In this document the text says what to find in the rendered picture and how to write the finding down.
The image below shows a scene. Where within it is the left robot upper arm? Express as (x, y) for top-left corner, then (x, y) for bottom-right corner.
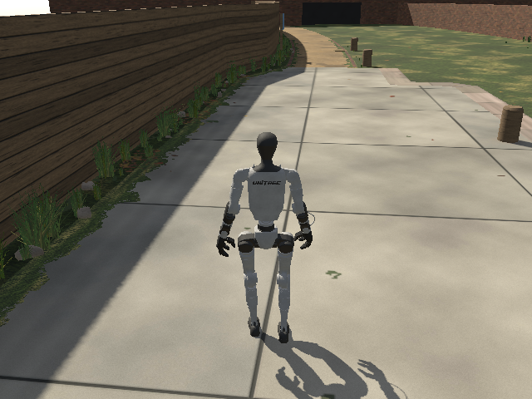
(227, 168), (249, 214)

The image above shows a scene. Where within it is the right robot upper arm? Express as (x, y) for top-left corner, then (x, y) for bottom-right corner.
(284, 168), (305, 214)

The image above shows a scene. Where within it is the robot left shin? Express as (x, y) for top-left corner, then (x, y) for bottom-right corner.
(244, 273), (258, 326)

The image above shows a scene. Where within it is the right robot hand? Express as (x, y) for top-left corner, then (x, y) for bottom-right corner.
(293, 231), (313, 249)

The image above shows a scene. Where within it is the robot shin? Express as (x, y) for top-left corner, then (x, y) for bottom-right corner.
(244, 273), (258, 326)
(278, 274), (290, 332)

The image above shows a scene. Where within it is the left robot hand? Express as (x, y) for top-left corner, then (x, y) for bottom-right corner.
(216, 236), (235, 257)

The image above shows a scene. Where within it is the robot right shin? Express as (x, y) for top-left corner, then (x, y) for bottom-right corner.
(278, 274), (290, 332)

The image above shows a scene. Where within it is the robot left forearm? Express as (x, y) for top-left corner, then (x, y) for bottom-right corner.
(219, 202), (235, 239)

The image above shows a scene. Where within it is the robot right forearm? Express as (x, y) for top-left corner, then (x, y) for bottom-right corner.
(296, 202), (311, 234)

